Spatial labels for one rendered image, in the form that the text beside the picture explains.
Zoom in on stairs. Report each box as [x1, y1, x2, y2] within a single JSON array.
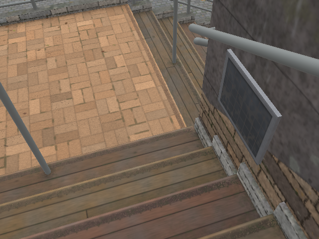
[[133, 10, 210, 127], [0, 125, 287, 239]]

